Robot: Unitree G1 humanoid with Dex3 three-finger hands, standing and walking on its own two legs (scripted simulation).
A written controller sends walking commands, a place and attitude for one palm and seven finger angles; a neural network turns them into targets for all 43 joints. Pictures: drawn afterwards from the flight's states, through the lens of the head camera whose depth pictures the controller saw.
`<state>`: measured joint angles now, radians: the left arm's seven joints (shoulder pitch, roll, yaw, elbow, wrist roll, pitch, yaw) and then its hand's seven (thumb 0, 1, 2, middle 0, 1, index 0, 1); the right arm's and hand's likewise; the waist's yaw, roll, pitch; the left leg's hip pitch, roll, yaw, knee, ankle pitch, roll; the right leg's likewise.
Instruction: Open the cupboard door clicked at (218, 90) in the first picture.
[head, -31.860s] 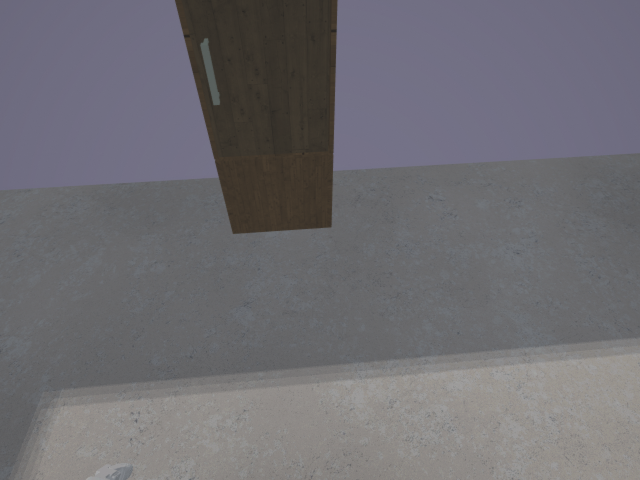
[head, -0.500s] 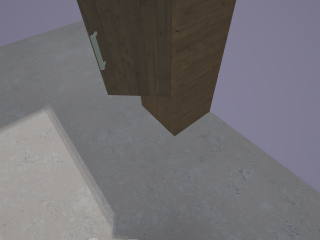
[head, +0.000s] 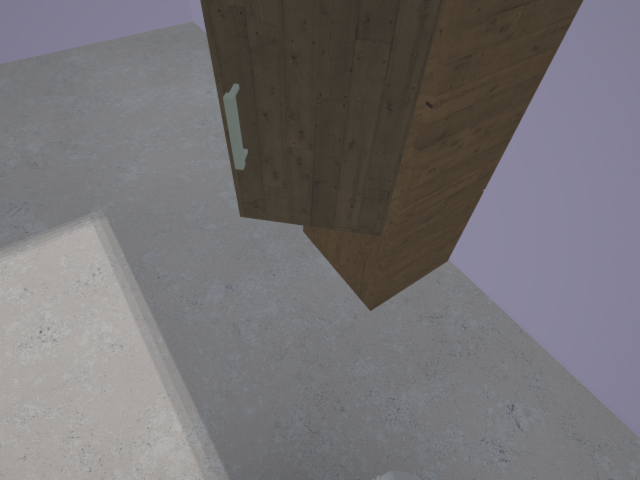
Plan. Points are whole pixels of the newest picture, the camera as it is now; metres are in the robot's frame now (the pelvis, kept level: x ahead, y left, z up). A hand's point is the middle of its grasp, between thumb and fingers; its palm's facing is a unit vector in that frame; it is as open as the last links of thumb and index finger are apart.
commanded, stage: take the last steps up to it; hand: left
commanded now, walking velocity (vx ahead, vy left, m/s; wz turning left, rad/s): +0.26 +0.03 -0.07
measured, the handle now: (237, 128) +0.75 +0.25 -0.03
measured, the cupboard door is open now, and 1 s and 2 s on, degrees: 47 47 47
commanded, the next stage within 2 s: come to a stop and stand still in 0.26 s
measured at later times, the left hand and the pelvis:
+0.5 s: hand (221, 414) +0.22 +0.17 -0.15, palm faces +0.00 -0.97 -0.24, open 7.2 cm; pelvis +0.16 -0.02 +0.01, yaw -2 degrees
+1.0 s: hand (217, 418) +0.22 +0.18 -0.18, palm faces -0.08 -0.96 -0.28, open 7.4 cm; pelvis +0.15 -0.01 -0.02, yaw -4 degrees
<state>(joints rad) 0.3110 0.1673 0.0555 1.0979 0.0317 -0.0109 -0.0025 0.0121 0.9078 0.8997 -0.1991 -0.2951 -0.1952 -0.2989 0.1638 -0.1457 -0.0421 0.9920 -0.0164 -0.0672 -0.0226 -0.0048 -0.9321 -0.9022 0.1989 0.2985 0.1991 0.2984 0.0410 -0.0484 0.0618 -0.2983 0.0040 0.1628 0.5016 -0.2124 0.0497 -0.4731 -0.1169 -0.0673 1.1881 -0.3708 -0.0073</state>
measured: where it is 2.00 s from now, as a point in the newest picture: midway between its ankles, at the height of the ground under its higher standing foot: outside the picture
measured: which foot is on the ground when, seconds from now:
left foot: down 0.00-0.28, up 0.30-0.58, down 0.60-1.00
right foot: up 0.00-0.24, down 0.26-0.62, up 0.64-0.92, down 0.94-1.00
